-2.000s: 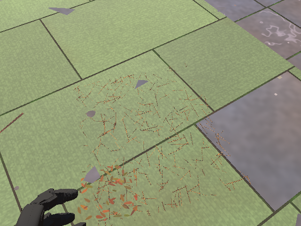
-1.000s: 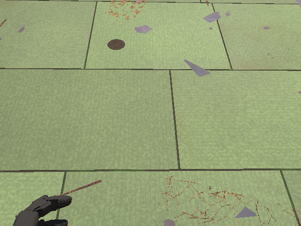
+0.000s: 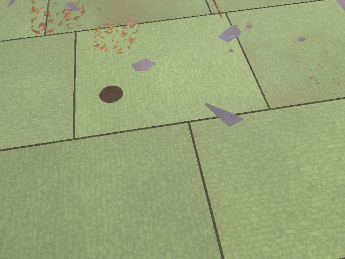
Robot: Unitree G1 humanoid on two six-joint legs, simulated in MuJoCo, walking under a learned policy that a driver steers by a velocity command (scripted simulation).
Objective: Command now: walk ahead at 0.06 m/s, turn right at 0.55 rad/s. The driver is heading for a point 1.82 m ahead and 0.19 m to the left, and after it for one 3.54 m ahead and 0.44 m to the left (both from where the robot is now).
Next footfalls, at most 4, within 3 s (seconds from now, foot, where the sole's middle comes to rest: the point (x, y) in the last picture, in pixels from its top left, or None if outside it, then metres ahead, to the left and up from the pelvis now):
0.36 left None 0.11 0.14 -0.76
1.00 left None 0.07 0.17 -0.76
1.50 right None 0.31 0.01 -0.76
1.96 left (117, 218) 0.59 0.26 -0.76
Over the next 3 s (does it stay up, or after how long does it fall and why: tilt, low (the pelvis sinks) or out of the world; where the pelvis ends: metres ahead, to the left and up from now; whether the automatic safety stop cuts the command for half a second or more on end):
stays up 0.60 0.17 0.02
